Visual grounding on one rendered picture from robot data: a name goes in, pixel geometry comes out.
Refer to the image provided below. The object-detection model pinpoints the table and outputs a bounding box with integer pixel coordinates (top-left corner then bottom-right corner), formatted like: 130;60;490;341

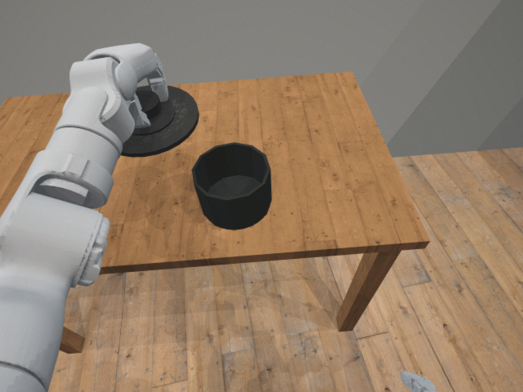
0;71;430;354

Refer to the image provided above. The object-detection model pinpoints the lid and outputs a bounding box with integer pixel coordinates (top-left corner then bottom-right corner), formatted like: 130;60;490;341
121;86;199;158

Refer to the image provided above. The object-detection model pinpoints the left robot upper arm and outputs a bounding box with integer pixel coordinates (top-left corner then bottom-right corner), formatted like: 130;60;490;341
0;192;110;392

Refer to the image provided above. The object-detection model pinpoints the pot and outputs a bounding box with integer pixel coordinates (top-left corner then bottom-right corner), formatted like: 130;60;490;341
192;142;272;230

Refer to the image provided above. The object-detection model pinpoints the knob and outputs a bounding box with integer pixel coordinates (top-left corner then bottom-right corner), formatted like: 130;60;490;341
136;91;162;119

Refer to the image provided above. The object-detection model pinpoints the left robot forearm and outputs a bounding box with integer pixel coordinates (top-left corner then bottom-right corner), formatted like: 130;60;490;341
0;51;137;250

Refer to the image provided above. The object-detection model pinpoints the left robot hand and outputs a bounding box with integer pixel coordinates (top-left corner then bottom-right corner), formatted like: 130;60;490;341
84;43;168;128

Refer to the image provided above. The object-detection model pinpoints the right robot hand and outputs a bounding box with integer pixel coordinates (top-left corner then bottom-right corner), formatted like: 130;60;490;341
400;371;437;392

